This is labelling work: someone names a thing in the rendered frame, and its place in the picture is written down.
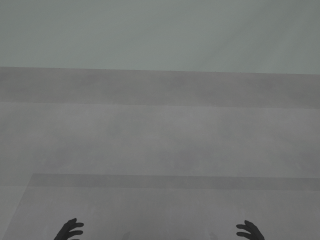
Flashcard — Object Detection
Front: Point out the right robot hand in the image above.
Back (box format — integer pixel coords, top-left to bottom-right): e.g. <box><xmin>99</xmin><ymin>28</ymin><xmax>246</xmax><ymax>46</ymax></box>
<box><xmin>236</xmin><ymin>220</ymin><xmax>265</xmax><ymax>240</ymax></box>

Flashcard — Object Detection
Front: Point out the left robot hand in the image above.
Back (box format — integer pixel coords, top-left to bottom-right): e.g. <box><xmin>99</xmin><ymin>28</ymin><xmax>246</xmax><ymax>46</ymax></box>
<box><xmin>54</xmin><ymin>218</ymin><xmax>84</xmax><ymax>240</ymax></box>

